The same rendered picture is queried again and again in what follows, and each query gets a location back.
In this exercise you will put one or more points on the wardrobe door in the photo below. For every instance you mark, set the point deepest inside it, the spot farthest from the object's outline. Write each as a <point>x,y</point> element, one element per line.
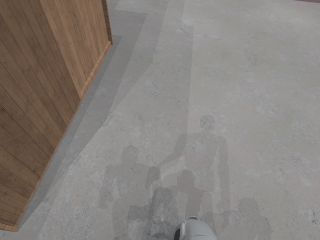
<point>38,98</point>
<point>80,31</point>

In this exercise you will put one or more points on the right robot thigh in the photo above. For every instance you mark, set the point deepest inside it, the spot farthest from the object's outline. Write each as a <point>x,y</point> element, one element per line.
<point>194,229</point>

